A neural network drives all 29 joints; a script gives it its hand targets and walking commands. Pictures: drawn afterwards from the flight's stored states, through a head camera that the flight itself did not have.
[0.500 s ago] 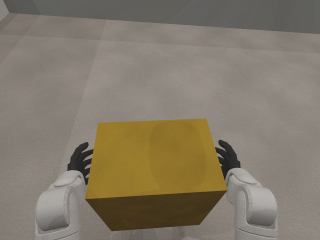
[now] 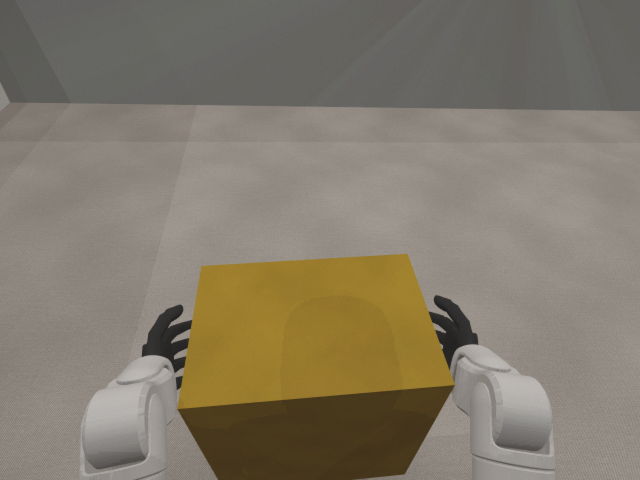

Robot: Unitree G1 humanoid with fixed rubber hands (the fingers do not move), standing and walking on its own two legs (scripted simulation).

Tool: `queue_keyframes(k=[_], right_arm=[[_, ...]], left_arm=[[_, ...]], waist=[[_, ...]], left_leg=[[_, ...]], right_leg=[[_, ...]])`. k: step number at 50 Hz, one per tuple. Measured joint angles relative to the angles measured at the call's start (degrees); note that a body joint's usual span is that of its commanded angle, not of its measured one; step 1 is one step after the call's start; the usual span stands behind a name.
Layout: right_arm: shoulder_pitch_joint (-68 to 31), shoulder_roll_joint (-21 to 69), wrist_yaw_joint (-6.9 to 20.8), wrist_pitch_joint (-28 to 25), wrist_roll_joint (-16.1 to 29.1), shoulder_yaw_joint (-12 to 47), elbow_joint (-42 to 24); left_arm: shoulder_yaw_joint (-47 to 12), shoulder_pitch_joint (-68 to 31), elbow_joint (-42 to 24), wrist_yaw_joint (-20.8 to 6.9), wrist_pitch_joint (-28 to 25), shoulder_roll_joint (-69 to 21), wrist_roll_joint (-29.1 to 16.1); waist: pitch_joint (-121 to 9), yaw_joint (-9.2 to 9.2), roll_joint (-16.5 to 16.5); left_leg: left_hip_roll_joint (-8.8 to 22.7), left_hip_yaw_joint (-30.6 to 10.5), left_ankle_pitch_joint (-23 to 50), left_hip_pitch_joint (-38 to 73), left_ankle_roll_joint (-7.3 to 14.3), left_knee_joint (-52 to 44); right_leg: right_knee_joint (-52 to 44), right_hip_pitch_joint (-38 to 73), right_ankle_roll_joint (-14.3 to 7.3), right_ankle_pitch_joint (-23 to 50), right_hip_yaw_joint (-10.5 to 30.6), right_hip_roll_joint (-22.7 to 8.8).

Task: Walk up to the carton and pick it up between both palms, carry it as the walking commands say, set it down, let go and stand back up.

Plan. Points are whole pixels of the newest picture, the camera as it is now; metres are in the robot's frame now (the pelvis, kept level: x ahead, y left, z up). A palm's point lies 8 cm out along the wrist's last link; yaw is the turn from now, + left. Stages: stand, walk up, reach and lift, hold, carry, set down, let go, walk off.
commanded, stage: carry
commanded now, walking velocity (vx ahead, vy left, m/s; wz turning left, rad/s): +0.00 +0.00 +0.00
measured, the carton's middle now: (311, 379) +0.26 +0.01 +0.01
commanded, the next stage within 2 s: none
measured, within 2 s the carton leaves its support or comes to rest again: neither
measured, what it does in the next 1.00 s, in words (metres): stands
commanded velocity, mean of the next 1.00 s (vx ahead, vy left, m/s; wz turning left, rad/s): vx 0.00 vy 0.00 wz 0.00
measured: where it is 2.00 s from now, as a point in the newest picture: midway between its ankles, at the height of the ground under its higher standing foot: outside the picture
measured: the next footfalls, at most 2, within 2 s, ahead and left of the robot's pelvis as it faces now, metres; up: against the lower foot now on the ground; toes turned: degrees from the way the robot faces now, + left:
none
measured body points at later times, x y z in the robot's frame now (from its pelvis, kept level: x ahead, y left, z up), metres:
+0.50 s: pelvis -0.01 -0.01 +0.00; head -0.02 +0.01 +0.45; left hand +0.27 +0.17 +0.06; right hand +0.26 -0.18 +0.08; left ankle +0.07 +0.04 -0.74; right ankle +0.00 -0.12 -0.74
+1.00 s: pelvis +0.01 -0.02 +0.00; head +0.00 -0.01 +0.45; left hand +0.28 +0.16 +0.04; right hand +0.29 -0.19 +0.05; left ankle +0.07 +0.04 -0.74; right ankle +0.00 -0.12 -0.74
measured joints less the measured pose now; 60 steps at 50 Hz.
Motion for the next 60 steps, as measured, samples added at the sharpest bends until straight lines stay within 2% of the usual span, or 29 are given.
queue_keyframes(k=[6,24,33,38,40,42,47,54,56,60], right_arm=[[0.2,1.0,0.0,-0.9,-0.5,-0.6,-0.3],[-0.6,1.3,0.0,-2.4,-0.8,-2.4,0.8],[-1.0,0.5,0.4,-3.3,-0.9,-1.8,3.4],[-0.9,1.1,1.1,-6.2,-1.7,-2.2,5.9],[-0.3,0.9,1.1,-6.4,-1.4,-1.8,5.0],[-0.8,1.4,1.5,-7.9,-2.3,-2.3,6.9],[-1.4,1.4,1.4,-9.0,-2.9,-2.3,8.4],[-1.0,1.2,1.7,-10.8,-2.6,-2.1,9.3],[-0.4,1.2,1.3,-10.5,-2.0,-1.6,7.6],[-1.0,1.7,2.1,-12.8,-3.3,-2.7,11.3]], left_arm=[[0.3,-1.9,0.8,0.2,0.2,0.7,-0.8],[0.7,-3.8,4.3,0.1,-2.3,-0.2,-0.7],[0.9,-2.9,5.3,0.0,-3.3,-0.6,0.1],[1.2,-2.2,7.3,-0.5,-6.2,-0.8,0.8],[0.5,-2.1,6.4,-0.4,-5.8,-0.3,0.6],[1.1,-2.8,8.4,-1.5,-7.2,-0.4,1.1],[1.5,-2.7,10.7,-1.6,-9.6,-0.6,1.3],[0.9,-2.3,10.7,-1.5,-10.5,-0.2,1.4],[0.6,-1.9,9.0,-1.4,-10.0,0.1,0.9],[1.1,-1.9,12.7,-2.0,-12.8,-0.3,2.1]], waist=[[0.8,0.97,0.3],[0.4,-0.46,-0.2],[0.8,-0.19,-0.2],[0.6,-0.04,0.8],[1.0,0.22,1.0],[0.8,0.28,0.9],[1.0,0.25,0.9],[1.4,0.04,0.5],[1.6,0.15,0.1],[0.5,-0.07,0.3]], left_leg=[[-0.3,0.0,1.2,-0.6,0.4,-1.0],[0.4,0.3,1.7,-0.3,-0.5,-2.0],[1.6,-0.4,0.1,-0.6,-1.3,0.6],[1.8,-0.6,-0.8,-0.3,-1.6,1.5],[1.8,-0.6,-0.9,-0.3,-1.6,1.6],[1.9,-0.8,-1.0,-0.3,-1.8,1.6],[2.0,-1.0,-1.3,-0.4,-2.0,1.8],[2.0,-1.2,-2.3,-0.4,-2.3,2.5],[2.1,-1.2,-2.6,-0.4,-2.4,2.7],[1.8,-1.0,-3.2,0.2,-2.4,2.7]], right_leg=[[-0.2,-0.9,0.3,0.8,0.0,-0.3],[-1.0,-0.8,-0.4,1.2,0.4,0.5],[-1.0,0.1,-1.4,0.5,-0.2,1.6],[-0.7,0.7,-1.6,-0.1,-0.2,1.7],[-0.7,0.8,-1.6,-0.3,-0.2,1.8],[-0.9,0.9,-1.7,-0.3,-0.4,1.9],[-1.0,1.1,-1.9,-0.6,-0.5,2.0],[-0.8,1.3,-2.0,-1.3,-0.6,2.0],[-0.6,1.4,-2.0,-1.7,-0.5,2.0],[-0.3,1.7,-1.9,-2.3,-0.2,1.7]])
